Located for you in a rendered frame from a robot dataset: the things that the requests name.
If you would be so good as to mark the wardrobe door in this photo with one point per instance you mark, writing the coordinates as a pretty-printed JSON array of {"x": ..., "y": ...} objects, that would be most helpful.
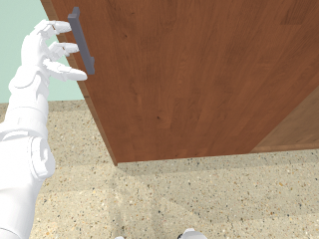
[
  {"x": 195, "y": 78},
  {"x": 301, "y": 126}
]

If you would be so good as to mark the left robot upper arm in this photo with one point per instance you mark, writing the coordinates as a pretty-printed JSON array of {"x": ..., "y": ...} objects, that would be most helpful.
[{"x": 25, "y": 163}]

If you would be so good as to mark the left robot forearm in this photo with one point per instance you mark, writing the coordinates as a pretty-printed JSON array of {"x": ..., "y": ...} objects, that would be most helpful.
[{"x": 28, "y": 109}]

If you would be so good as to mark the robot right shin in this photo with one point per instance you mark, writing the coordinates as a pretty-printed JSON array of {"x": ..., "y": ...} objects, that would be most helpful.
[{"x": 189, "y": 229}]

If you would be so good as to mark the left robot hand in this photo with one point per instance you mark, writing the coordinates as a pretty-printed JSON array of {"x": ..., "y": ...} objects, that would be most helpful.
[{"x": 35, "y": 51}]

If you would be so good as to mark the handle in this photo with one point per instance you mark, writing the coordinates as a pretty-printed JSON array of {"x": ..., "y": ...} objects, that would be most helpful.
[{"x": 75, "y": 25}]

